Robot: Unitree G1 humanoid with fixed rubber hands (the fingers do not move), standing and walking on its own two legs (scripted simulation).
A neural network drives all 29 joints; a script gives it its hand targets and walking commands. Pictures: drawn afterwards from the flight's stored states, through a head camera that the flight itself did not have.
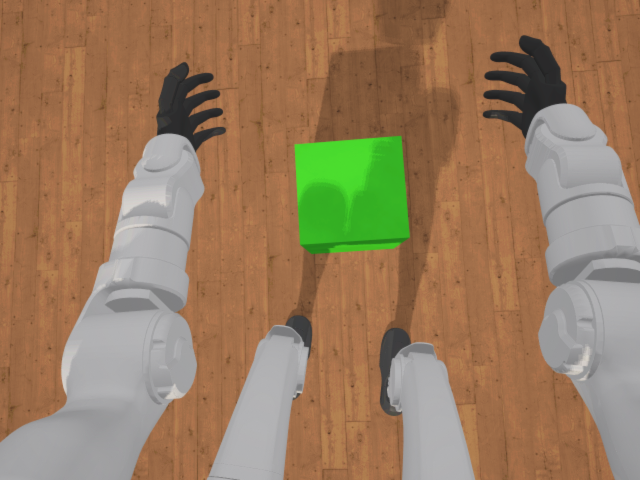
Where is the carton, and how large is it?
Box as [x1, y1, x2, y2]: [295, 136, 409, 253]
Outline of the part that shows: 400,136 295,144 300,244 311,253 393,248 409,237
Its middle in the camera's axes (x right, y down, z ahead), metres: +0.06 -0.09 +0.87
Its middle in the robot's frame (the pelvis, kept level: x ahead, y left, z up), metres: +0.51 +0.03 -0.52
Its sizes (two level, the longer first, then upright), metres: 0.210 0.200 0.250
